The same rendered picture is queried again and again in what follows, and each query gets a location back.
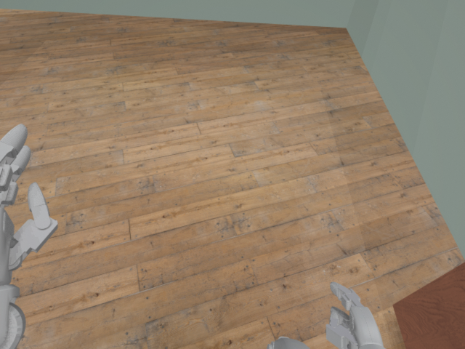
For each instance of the robot left forearm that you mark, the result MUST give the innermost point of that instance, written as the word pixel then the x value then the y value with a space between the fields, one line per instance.
pixel 12 318

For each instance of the right robot hand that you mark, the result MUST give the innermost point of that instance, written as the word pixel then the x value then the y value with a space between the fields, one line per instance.
pixel 354 330

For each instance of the left robot hand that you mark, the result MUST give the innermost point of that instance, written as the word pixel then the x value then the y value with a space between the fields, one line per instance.
pixel 14 157

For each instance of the counter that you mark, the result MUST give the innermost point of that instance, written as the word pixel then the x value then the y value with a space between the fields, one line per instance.
pixel 433 317

